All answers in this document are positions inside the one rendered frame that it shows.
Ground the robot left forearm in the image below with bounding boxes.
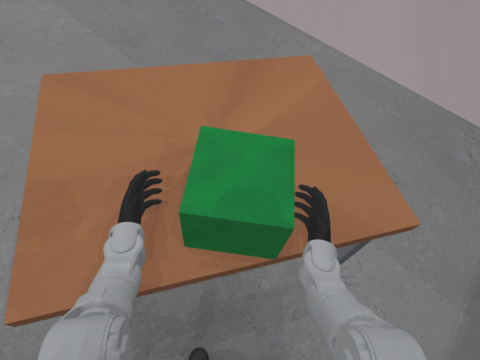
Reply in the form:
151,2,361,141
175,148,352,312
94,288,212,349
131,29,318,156
37,222,146,360

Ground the table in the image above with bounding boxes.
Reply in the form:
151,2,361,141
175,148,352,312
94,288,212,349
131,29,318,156
4,55,420,327

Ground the right robot hand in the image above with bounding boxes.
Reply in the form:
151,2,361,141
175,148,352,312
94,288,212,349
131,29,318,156
295,184,331,243

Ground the robot right upper arm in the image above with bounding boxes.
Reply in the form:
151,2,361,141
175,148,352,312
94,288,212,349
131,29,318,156
334,325,426,360

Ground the carton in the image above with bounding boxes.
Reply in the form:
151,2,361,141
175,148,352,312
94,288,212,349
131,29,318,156
179,126,295,260

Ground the robot left upper arm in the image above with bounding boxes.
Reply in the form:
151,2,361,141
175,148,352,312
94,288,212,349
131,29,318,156
40,313,133,360

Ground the robot right forearm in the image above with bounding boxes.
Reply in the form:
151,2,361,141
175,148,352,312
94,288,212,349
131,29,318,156
298,239,427,360

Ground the left robot hand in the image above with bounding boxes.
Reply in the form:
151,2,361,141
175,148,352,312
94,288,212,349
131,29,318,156
118,170,162,225

